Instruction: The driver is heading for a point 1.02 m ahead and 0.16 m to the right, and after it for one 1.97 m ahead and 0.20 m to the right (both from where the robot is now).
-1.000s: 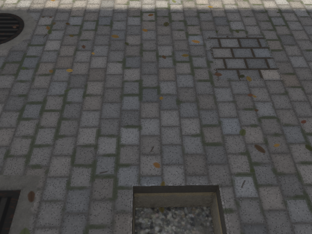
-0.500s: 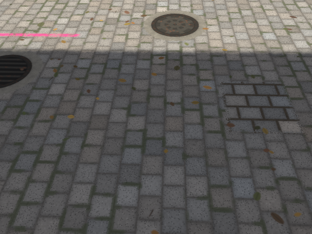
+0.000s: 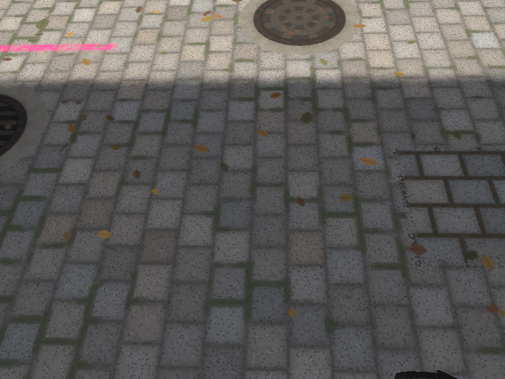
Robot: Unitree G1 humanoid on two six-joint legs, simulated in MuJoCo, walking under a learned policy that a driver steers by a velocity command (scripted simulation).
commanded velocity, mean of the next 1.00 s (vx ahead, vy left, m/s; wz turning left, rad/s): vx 0.50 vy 0.00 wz -0.06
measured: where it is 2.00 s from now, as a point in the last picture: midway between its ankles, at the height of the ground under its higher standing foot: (328, 149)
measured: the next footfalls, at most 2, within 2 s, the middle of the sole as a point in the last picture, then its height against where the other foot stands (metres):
right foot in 0.46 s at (329, 336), level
left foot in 0.98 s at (243, 236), level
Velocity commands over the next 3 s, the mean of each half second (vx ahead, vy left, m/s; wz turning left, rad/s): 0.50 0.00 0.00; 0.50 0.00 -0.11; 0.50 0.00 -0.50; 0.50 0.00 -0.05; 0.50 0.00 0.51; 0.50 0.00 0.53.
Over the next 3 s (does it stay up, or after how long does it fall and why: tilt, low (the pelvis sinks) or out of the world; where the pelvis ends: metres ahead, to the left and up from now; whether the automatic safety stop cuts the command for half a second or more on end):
stays up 1.71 -0.19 0.05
